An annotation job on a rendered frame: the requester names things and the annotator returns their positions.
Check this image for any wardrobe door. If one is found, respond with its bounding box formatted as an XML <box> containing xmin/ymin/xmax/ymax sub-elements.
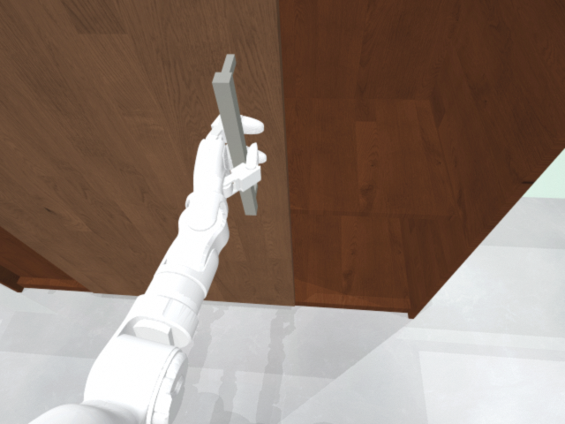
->
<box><xmin>0</xmin><ymin>226</ymin><xmax>75</xmax><ymax>280</ymax></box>
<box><xmin>0</xmin><ymin>0</ymin><xmax>295</xmax><ymax>307</ymax></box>

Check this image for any robot left forearm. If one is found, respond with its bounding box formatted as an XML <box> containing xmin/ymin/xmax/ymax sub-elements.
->
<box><xmin>84</xmin><ymin>190</ymin><xmax>230</xmax><ymax>399</ymax></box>

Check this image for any robot left hand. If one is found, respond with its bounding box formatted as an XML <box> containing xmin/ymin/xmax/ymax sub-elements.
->
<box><xmin>193</xmin><ymin>115</ymin><xmax>267</xmax><ymax>200</ymax></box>

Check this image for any left robot upper arm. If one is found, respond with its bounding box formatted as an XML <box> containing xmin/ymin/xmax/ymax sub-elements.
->
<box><xmin>28</xmin><ymin>334</ymin><xmax>189</xmax><ymax>424</ymax></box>

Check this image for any handle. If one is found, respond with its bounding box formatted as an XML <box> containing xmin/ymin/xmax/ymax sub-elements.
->
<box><xmin>212</xmin><ymin>54</ymin><xmax>258</xmax><ymax>216</ymax></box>

